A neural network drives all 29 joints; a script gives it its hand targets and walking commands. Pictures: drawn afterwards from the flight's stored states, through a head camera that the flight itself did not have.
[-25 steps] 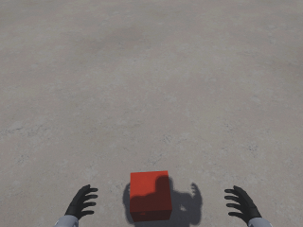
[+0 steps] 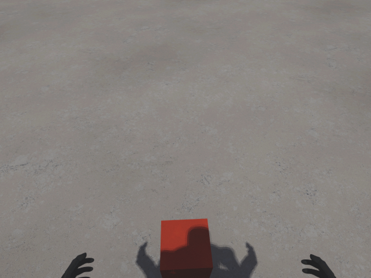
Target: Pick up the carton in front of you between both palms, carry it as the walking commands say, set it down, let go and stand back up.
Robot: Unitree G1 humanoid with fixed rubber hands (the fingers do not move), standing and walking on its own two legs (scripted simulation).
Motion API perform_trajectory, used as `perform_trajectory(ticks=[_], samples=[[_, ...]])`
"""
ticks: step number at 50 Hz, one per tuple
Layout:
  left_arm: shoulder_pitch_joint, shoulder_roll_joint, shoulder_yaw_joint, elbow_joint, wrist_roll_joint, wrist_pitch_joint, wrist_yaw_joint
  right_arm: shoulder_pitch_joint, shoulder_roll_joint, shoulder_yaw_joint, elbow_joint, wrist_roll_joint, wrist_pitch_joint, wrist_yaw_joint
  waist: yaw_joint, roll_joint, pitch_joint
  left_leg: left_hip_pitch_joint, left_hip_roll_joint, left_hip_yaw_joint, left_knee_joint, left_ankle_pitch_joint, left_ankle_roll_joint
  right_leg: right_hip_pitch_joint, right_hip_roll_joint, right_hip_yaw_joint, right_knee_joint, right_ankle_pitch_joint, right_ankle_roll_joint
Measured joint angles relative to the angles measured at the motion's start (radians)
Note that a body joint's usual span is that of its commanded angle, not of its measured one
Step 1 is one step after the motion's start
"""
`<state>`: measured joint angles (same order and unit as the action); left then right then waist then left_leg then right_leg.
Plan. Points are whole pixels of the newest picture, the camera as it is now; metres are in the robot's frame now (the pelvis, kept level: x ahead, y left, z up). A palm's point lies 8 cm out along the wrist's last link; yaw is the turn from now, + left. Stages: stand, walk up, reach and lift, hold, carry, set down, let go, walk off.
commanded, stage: stand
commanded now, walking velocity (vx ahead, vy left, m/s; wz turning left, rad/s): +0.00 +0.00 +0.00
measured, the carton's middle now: (185, 251) +0.37 +0.03 -0.65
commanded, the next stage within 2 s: none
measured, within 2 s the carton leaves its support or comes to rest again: neither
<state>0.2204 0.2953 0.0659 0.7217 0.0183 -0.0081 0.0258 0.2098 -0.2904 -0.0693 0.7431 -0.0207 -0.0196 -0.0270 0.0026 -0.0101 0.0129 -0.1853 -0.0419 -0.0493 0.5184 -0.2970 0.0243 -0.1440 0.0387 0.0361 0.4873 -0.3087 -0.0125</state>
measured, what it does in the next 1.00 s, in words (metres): stands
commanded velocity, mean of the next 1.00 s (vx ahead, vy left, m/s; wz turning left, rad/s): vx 0.00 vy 0.00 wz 0.00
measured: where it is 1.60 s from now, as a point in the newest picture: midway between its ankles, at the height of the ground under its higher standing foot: outside the picture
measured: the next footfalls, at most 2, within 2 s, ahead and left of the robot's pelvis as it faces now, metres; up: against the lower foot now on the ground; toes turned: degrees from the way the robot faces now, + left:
none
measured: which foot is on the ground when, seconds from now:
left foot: down 0.00-1.00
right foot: down 0.00-1.00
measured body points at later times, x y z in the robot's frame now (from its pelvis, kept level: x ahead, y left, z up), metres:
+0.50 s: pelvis -0.02 +0.00 +0.01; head -0.02 +0.01 +0.45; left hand +0.09 +0.29 -0.11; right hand +0.09 -0.28 -0.10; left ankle -0.01 +0.10 -0.74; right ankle -0.03 -0.11 -0.74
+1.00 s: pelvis -0.03 +0.00 +0.01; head -0.04 +0.01 +0.46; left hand +0.05 +0.30 -0.12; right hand +0.06 -0.29 -0.11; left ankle -0.01 +0.10 -0.74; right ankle -0.03 -0.11 -0.74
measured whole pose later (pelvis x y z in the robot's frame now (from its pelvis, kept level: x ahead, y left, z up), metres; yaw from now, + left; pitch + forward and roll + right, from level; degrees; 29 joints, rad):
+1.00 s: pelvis -0.03 +0.00 +0.01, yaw +0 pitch -4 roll +0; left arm 0.20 0.33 0.03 0.96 0.00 -0.02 0.03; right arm 0.18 -0.32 -0.03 0.97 0.00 -0.03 -0.03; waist 0.00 -0.01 0.04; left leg -0.14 -0.05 -0.04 0.39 -0.18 0.03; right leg -0.11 0.03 0.04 0.38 -0.21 0.00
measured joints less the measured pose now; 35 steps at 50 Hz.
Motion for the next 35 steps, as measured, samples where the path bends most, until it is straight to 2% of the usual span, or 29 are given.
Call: perform_trajectory(ticks=[35], samples=[[-0.014, 0.028, -0.031, 0.189, -0.012, -0.012, 0.007, -0.023, -0.022, 0.037, 0.179, 0.015, -0.007, -0.005, 0.001, 0.001, 0.02, 0.043, -0.007, 0.004, -0.102, 0.087, 0.004, 0.035, -0.012, 0.006, -0.085, 0.078, 0.009]])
